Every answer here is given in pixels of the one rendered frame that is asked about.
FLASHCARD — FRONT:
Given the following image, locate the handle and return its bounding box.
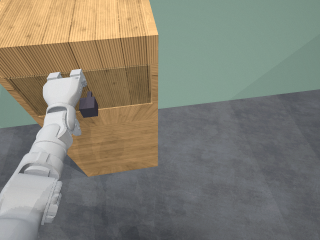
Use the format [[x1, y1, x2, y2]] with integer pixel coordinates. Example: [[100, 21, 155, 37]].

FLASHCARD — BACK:
[[79, 91, 98, 118]]

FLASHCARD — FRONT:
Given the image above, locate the robot left forearm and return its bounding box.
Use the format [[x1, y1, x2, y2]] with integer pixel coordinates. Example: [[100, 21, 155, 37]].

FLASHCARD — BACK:
[[0, 103, 76, 210]]

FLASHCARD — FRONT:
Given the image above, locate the left robot hand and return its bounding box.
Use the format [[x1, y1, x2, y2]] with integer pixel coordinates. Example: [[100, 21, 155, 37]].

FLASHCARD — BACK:
[[42, 69, 87, 136]]

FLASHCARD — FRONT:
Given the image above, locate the cabinet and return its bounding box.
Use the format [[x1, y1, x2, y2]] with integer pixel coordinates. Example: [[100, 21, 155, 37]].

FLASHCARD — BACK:
[[0, 0, 159, 177]]

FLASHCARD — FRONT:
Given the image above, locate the left robot upper arm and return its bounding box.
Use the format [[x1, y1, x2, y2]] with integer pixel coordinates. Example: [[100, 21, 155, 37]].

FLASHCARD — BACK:
[[0, 173, 63, 240]]

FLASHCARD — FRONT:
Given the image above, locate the drawer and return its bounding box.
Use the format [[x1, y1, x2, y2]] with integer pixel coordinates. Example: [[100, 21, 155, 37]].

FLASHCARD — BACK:
[[7, 64, 152, 116]]

